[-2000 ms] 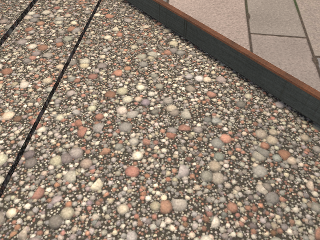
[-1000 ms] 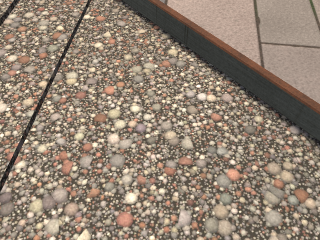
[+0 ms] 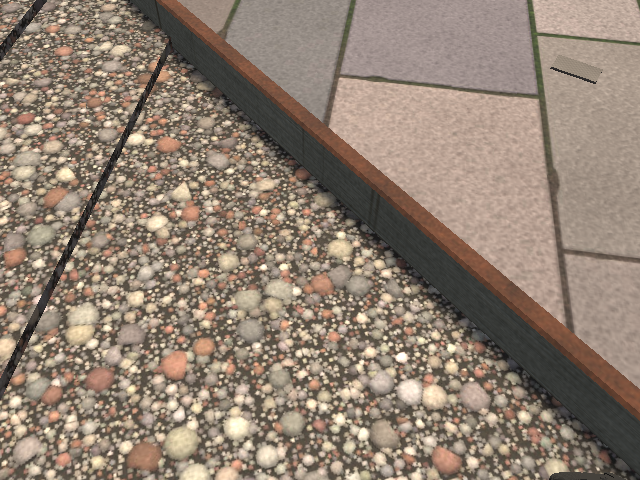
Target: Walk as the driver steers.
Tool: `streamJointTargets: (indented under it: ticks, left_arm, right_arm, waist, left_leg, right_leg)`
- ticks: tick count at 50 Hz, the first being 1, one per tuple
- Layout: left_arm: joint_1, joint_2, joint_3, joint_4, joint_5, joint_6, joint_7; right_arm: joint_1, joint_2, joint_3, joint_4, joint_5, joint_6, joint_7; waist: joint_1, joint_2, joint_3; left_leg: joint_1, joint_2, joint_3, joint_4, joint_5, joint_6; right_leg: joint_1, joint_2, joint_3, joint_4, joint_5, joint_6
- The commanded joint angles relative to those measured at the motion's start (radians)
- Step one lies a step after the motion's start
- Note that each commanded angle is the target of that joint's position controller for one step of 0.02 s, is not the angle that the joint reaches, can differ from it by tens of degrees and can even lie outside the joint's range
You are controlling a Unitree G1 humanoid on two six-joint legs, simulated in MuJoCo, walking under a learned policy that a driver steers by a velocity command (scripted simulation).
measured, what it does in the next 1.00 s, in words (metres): walks ahead, turning right: right foot, then left foot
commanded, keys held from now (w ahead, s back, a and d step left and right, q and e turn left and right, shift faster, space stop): w+e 1.00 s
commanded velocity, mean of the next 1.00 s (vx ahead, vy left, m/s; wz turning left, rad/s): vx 0.50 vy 0.00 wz -0.49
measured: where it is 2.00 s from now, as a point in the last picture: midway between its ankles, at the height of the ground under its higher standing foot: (588, 267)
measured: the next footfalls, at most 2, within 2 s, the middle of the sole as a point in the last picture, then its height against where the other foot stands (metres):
right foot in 0.50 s outside the picture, level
left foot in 1.00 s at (377, 362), level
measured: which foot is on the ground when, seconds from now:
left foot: down 0.00-0.52, up 0.54-0.98, down 1.00-1.00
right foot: up 0.00-0.48, down 0.50-1.00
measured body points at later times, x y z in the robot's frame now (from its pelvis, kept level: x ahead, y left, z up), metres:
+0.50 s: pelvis +0.27 -0.03 +0.00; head +0.31 -0.05 +0.44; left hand +0.51 +0.16 -0.10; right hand +0.21 -0.30 -0.15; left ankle +0.12 +0.10 -0.72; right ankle +0.38 -0.14 -0.72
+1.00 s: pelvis +0.54 -0.10 +0.01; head +0.56 -0.11 +0.46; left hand +0.69 +0.16 -0.12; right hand +0.59 -0.41 -0.08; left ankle +0.68 -0.05 -0.73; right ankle +0.39 -0.14 -0.72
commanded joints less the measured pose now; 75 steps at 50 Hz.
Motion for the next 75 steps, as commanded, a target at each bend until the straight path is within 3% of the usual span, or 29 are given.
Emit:
streamJointTargets:
  ticks: [1,3,5,9,15,20,21,22,24,25,26,27,28,30,31,35,39,44,47,49,50,51,52,53,55,61,68,72,75]
  left_arm:
    - [0.018,0.12,0.013,-0.081,-0.035,-0.052,-0.007]
    - [-0.091,0.129,0.021,-0.109,-0.041,-0.056,0.002]
    - [-0.058,0.094,0.03,-0.096,-0.026,-0.027,0.007]
    - [-0.084,0.052,0.031,-0.122,-0.021,0.01,0.007]
    - [-0.262,0.026,0.018,-0.193,-0.009,-0.003,-0.026]
    - [-0.386,0.027,0.011,-0.278,-0.011,-0.003,-0.057]
    - [-0.373,0.017,0.002,-0.277,0.076,0.015,-0.072]
    - [-0.361,0.021,0.009,-0.276,0.082,0.024,-0.077]
    - [-0.178,0.067,0.03,-0.238,0.069,0.02,-0.065]
    - [0.006,0.104,0.051,-0.183,0.07,0.008,-0.048]
    - [0.097,0.239,0.09,-0.168,0.074,0.009,-0.032]
    - [0.039,0.31,0.105,-0.186,0.046,0.018,-0.032]
    - [0.024,0.284,0.099,-0.185,0.033,0.025,-0.03]
    - [-0.071,0.167,0.068,-0.178,0.019,0.026,-0.021]
    - [-0.107,0.133,0.056,-0.177,0.01,0.022,-0.016]
    - [-0.101,0.149,0.053,-0.169,0.012,-0.008,-0.021]
    - [-0.043,0.161,0.055,-0.153,0.016,-0.008,-0.021]
    - [0.003,0.17,0.058,-0.143,0.026,-0.003,-0.016]
    - [-0.046,0.184,0.062,-0.164,0.034,-0.002,-0.008]
    - [-0.096,0.174,0.056,-0.184,0.024,-0.008,-0.01]
    - [-0.102,0.108,0.034,-0.211,0.01,-0.02,-0.015]
    - [-0.013,0.034,0.015,-0.249,-0.009,-0.02,-0.012]
    - [0.034,0.1,0.02,-0.209,0.026,0.003,0.0]
    - [0.004,0.126,0.027,-0.19,0.041,0.013,-0.005]
    - [-0.072,0.106,0.025,-0.201,0.047,0.024,-0.025]
    - [-0.189,0.063,0.012,-0.261,0.05,0.055,-0.054]
    - [-0.43,0.007,0.007,-0.404,0.046,0.086,-0.005]
    - [-0.663,-0.108,-0.043,-0.551,0.037,0.076,0.03]
    - [-0.758,-0.139,-0.081,-0.654,0.03,0.065,0.02]
  right_arm:
    - [0.363,-0.192,-0.054,0.053,0.006,0.002,-0.014]
    - [0.216,-0.121,-0.034,0.032,-0.005,-0.006,-0.017]
    - [0.154,-0.08,-0.023,0.036,-0.02,-0.018,-0.014]
    - [0.163,-0.117,-0.036,0.063,-0.026,-0.029,-0.024]
    - [0.204,-0.155,-0.041,0.074,-0.016,-0.013,-0.054]
    - [0.288,-0.188,-0.053,0.098,0.002,0.028,-0.06]
    - [0.34,-0.125,-0.032,0.124,-0.052,0.022,-0.059]
    - [0.358,-0.138,-0.035,0.128,-0.048,0.02,-0.059]
    - [0.329,-0.198,-0.046,0.114,-0.041,0.033,-0.058]
    - [0.311,-0.203,-0.045,0.095,-0.039,0.04,-0.055]
    - [0.333,-0.123,-0.024,0.037,-0.018,0.035,-0.042]
    - [0.311,-0.099,-0.023,-0.012,-0.02,0.026,-0.025]
    - [0.201,-0.143,-0.028,-0.029,-0.031,0.022,-0.02]
    - [0.202,-0.11,-0.015,-0.026,-0.027,0.007,-0.022]
    - [0.206,-0.114,-0.015,-0.028,-0.047,0.019,-0.026]
    - [0.24,-0.091,-0.007,-0.029,-0.06,0.065,-0.023]
    - [0.094,-0.088,-0.003,-0.085,-0.051,0.065,-0.023]
    - [-0.018,-0.09,0.006,-0.139,-0.037,0.049,-0.021]
    - [0.047,-0.124,-0.002,-0.139,-0.033,0.035,-0.032]
    - [0.212,-0.154,-0.015,-0.099,-0.04,0.015,-0.046]
    - [0.332,-0.226,-0.033,-0.093,-0.06,0.002,-0.06]
    - [0.342,-0.329,-0.055,-0.099,-0.07,0.018,-0.064]
    - [0.294,-0.272,-0.053,-0.1,-0.061,0.038,-0.058]
    - [0.24,-0.171,-0.028,-0.126,-0.053,0.044,-0.05]
    - [0.186,-0.104,-0.005,-0.131,-0.046,0.041,-0.049]
    - [0.281,-0.119,-0.015,-0.098,-0.04,0.009,-0.039]
    - [0.481,-0.107,-0.023,-0.011,-0.063,0.003,-0.044]
    - [0.592,-0.095,-0.012,0.066,-0.079,-0.015,-0.036]
    - [0.569,-0.068,0.007,0.119,-0.065,-0.004,-0.043]
  waist:
    - [-0.178,0.18,-0.297]
    - [-0.122,0.081,-0.104]
    - [-0.064,0.113,-0.05]
    - [-0.041,0.073,-0.001]
    - [-0.093,0.039,0.041]
    - [-0.127,0.029,0.068]
    - [-0.105,0.027,0.076]
    - [-0.11,0.066,0.058]
    - [-0.011,0.105,-0.044]
    - [0.08,0.068,-0.146]
    - [0.088,-0.102,-0.279]
    - [0.031,-0.224,-0.351]
    - [0.059,-0.06,-0.285]
    - [-0.012,0.022,-0.076]
    - [-0.044,0.011,-0.04]
    - [-0.078,-0.006,-0.06]
    - [-0.024,-0.045,-0.004]
    - [0.02,-0.063,-0.009]
    - [-0.026,-0.08,-0.038]
    - [-0.121,-0.034,-0.097]
    - [-0.17,0.088,-0.202]
    - [-0.116,0.329,-0.255]
    - [-0.069,0.23,-0.212]
    - [-0.066,0.099,-0.122]
    - [-0.059,0.098,-0.037]
    - [-0.07,0.104,-0.066]
    - [-0.11,0.083,0.056]
    - [-0.131,0.071,0.131]
    - [-0.077,0.027,0.169]
  left_leg:
    - [0.808,0.38,-0.66,-0.249,-0.23,0.218]
    - [0.52,0.31,-0.394,-0.313,-0.131,0.147]
    - [0.362,0.255,-0.248,-0.381,-0.05,0.112]
    - [0.309,0.241,-0.088,-0.442,0.099,0.125]
    - [0.383,0.214,0.081,-0.463,0.181,0.094]
    - [0.594,0.275,0.132,-0.369,0.351,0.081]
    - [0.596,0.252,0.192,-0.329,0.416,0.053]
    - [0.59,0.249,0.2,-0.263,0.582,0.045]
    - [0.585,0.255,0.206,0.021,0.821,0.035]
    - [0.492,0.237,0.22,0.277,0.693,0.005]
    - [0.179,0.159,0.233,0.622,0.266,-0.045]
    - [-0.117,-0.038,0.068,0.883,-0.463,-0.089]
    - [-0.213,0.021,-0.082,0.895,-0.383,-0.072]
    - [-0.172,0.107,-0.081,0.696,-0.239,-0.057]
    - [-0.111,0.122,-0.085,0.632,-0.228,-0.068]
    - [-0.023,0.114,-0.064,0.5,-0.195,-0.111]
    - [-0.099,0.106,-0.062,0.298,-0.054,-0.137]
    - [-0.054,0.046,-0.055,0.096,0.026,-0.131]
    - [0.112,0.012,-0.068,0.004,-0.036,-0.103]
    - [0.342,0.004,-0.058,-0.128,-0.02,-0.067]
    - [0.523,0.193,-0.238,-0.195,-0.133,-0.022]
    - [0.696,0.423,-0.608,-0.302,-0.16,0.071]
    - [0.619,0.437,-0.69,-0.301,-0.289,0.105]
    - [0.514,0.382,-0.571,-0.315,-0.353,0.091]
    - [0.4,0.288,-0.32,-0.353,-0.156,0.06]
    - [0.441,0.287,-0.094,-0.318,0.249,0.097]
    - [0.623,0.396,-0.116,-0.396,-0.177,0.124]
    - [0.756,0.445,-0.054,-0.423,-0.115,0.077]
    - [0.568,0.312,0.131,-0.524,-0.135,-0.003]
  right_leg:
    - [-0.68,0.012,0.154,0.674,-0.099,-0.029]
    - [-0.658,-0.088,0.109,0.591,0.076,-0.04]
    - [-0.543,-0.134,0.118,0.51,0.166,-0.035]
    - [-0.587,-0.144,0.124,0.421,0.285,-0.016]
    - [-0.606,-0.121,0.034,0.09,0.537,-0.009]
    - [-0.672,-0.09,-0.035,-0.024,0.433,-0.045]
    - [-0.595,-0.05,-0.117,-0.082,0.424,-0.066]
    - [-0.516,-0.005,-0.153,-0.074,0.359,-0.089]
    - [-0.324,0.075,-0.149,-0.08,0.219,-0.147]
    - [-0.107,0.091,-0.112,-0.153,0.257,-0.186]
    - [0.195,-0.149,0.244,-0.182,0.148,-0.284]
    - [0.336,-0.34,0.744,-0.332,0.287,-0.403]
    - [0.312,-0.303,0.635,-0.35,0.315,-0.371]
    - [0.051,-0.23,0.415,-0.39,0.399,-0.298]
    - [-0.036,-0.186,0.354,-0.408,0.481,-0.275]
    - [-0.137,-0.129,0.272,-0.436,0.592,-0.281]
    - [-0.126,-0.105,0.291,-0.476,0.426,-0.26]
    - [-0.057,-0.093,0.307,-0.395,0.558,-0.219]
    - [-0.085,-0.101,0.353,-0.298,0.652,-0.165]
    - [-0.138,-0.033,0.342,-0.105,0.693,-0.119]
    - [-0.227,0.039,0.263,0.138,0.548,-0.084]
    - [-0.507,0.186,0.128,0.321,-0.045,-0.053]
    - [-0.57,0.093,0.111,0.465,-0.085,-0.058]
    - [-0.565,0.052,0.118,0.5,-0.011,-0.055]
    - [-0.543,-0.005,0.086,0.468,0.09,-0.032]
    - [-0.662,-0.022,0.031,0.649,0.191,0.003]
    - [-1.213,-0.025,0.087,1.198,-0.01,-0.042]
    - [-1.61,-0.009,0.09,1.523,-0.235,-0.122]
    - [-1.463,-0.046,-0.019,1.183,-0.221,-0.134]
